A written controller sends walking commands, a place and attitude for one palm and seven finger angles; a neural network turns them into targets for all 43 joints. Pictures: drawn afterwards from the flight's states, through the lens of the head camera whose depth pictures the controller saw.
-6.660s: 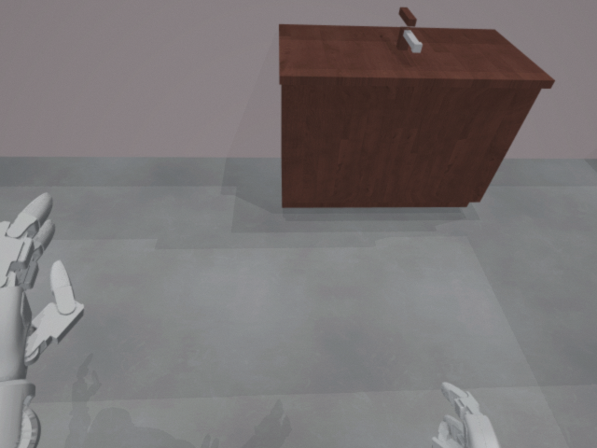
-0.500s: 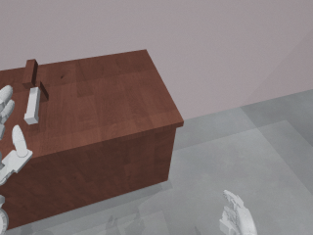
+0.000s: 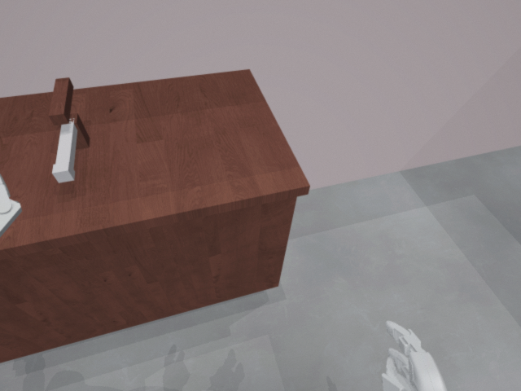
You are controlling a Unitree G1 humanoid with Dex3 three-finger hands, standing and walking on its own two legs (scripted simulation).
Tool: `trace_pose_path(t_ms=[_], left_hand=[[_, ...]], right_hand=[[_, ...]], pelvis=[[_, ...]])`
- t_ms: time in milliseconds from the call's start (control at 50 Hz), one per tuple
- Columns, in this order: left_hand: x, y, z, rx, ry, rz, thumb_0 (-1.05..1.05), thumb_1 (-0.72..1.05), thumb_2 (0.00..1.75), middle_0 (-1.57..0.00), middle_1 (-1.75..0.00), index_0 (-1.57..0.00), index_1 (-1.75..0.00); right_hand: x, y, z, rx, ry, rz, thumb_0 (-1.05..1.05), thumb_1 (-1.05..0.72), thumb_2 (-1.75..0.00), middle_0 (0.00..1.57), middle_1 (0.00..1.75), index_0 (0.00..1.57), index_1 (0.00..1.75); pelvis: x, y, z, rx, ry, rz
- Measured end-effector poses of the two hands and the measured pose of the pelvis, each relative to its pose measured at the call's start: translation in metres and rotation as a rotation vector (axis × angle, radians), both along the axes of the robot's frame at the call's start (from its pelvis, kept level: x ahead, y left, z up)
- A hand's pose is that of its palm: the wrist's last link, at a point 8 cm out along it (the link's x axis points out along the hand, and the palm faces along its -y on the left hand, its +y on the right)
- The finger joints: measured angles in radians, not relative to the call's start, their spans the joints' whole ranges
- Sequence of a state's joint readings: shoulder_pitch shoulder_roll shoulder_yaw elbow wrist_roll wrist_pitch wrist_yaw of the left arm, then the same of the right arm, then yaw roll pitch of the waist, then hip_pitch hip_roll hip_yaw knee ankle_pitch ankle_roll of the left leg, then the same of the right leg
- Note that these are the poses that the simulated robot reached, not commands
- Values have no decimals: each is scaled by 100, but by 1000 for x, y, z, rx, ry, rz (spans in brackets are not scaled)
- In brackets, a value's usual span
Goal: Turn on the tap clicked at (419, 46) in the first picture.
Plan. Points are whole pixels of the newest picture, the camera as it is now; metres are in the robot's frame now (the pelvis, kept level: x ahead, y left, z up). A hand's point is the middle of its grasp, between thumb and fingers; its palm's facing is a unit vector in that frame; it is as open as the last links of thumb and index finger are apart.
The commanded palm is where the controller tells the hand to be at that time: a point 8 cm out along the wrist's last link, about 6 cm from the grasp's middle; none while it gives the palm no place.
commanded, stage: come to a stop and stand still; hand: left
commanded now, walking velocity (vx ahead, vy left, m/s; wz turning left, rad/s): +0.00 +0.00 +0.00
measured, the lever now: (63, 172) +0.46 +0.43 +0.01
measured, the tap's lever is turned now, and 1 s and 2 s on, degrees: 0 0 0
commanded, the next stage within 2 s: look again from close up in 0.90 s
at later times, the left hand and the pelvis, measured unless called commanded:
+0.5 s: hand (41, 218) +0.25 +0.28 +0.17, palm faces +0.42 -0.83 -0.36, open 7.5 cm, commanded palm +0.19 +0.32 +0.18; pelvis +0.03 +0.04 +0.01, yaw -1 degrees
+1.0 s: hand (55, 211) +0.27 +0.28 +0.17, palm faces +0.40 -0.85 -0.35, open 7.5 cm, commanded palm +0.21 +0.31 +0.18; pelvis +0.05 +0.03 +0.01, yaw +0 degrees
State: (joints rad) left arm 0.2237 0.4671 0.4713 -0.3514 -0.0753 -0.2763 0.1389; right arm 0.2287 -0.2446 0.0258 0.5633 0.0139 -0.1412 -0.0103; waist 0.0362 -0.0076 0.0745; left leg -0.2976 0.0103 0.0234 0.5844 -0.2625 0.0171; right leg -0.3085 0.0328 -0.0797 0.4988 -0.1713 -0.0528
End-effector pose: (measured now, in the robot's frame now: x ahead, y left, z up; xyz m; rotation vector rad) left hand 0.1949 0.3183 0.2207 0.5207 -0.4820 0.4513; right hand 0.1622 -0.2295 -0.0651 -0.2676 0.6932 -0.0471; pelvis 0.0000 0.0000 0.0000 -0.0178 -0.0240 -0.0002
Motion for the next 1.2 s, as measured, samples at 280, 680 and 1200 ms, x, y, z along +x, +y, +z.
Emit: trace_pose_path(t_ms=[280, 680, 1200], left_hand=[[-3, 5, -36, -35, 194, -73, 2, 88, 90, -21, -30, -21, -30], [36, -2, -38, -110, 215, -72, 2, 89, 90, -21, -30, -21, -30], [19, -7, -35, -137, 229, -44, 2, 89, 90, -21, -30, -21, -30]], right_hand=[[-26, 44, -7, 29, 67, -39, 1, -90, -89, 20, 30, 20, 30], [67, 42, 16, 7, -44, -16, 1, -91, -89, 20, 30, 20, 30], [46, 37, 7, 16, 12, -47, 1, -90, -89, 20, 30, 20, 30]], pelvis=[[1, 33, 7, 12, -3, -10], [44, 32, 11, -5, 33, -4], [39, 26, 13, -2, 20, 5]])
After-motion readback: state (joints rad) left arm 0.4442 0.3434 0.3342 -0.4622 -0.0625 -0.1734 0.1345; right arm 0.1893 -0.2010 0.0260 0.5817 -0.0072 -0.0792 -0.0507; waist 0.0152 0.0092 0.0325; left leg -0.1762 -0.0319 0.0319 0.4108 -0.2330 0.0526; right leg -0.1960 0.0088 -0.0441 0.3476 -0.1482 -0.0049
